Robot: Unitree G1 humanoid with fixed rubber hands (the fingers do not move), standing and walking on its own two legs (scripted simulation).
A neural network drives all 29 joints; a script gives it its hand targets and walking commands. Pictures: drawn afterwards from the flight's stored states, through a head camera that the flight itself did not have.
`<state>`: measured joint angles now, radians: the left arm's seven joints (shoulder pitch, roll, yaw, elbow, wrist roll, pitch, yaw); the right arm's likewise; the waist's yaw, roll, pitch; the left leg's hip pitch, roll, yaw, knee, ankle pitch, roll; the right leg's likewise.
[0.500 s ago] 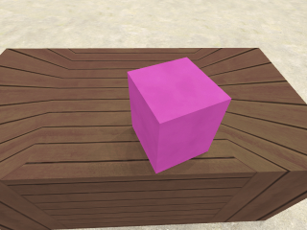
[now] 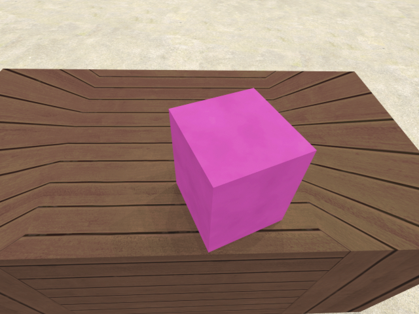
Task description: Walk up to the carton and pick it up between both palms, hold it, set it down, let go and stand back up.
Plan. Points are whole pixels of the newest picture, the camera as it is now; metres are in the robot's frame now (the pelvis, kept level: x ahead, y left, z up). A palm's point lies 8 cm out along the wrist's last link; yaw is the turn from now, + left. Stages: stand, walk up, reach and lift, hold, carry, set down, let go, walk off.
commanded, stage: walk up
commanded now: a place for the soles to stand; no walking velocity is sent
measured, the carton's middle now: (231, 170) +0.43 -0.04 +0.03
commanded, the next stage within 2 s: reach and lift in 0.52 s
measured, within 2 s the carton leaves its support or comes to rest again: neither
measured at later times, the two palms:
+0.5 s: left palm out of the picture +0.07 +0.29 -0.11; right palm out of the picture +0.08 -0.31 -0.11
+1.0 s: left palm (81, 306) +0.17 +0.24 -0.06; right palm out of the picture +0.14 -0.35 -0.06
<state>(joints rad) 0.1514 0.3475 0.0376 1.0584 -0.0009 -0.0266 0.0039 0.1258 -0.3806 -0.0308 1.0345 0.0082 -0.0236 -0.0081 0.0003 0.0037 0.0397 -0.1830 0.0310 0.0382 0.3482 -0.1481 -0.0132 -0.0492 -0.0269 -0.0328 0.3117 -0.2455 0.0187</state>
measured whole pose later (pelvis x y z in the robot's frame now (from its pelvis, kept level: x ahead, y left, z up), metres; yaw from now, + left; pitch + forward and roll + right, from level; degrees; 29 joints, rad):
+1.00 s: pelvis -0.01 -0.02 +0.00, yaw -2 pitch -5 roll +1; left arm 0.12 0.22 0.13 0.41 0.12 0.51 0.03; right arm 0.07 -0.47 -0.04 0.79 0.06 0.00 0.16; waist -0.02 0.00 0.09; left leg -0.11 0.07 0.06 0.39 -0.18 -0.05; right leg -0.02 0.00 -0.02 0.41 -0.29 -0.02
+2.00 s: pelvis -0.01 -0.04 +0.00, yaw -4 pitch +1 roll +1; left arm 0.41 -0.02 0.00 -0.01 0.07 0.19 0.23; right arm 0.19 -0.55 0.01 0.64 0.33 -0.22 0.31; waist 0.06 -0.01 0.00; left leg -0.21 0.09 0.03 0.36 -0.15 -0.07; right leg -0.15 0.04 -0.01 0.41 -0.27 -0.05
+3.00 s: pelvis -0.03 -0.05 +0.00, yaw -8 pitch +2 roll +0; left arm 0.17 -0.14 0.01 -0.19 0.08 0.29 0.34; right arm -0.15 -0.63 0.18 0.69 0.54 -0.23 0.30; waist 0.09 -0.01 -0.02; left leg -0.25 0.10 0.00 0.35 -0.14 -0.07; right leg -0.22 0.09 0.05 0.41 -0.22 -0.07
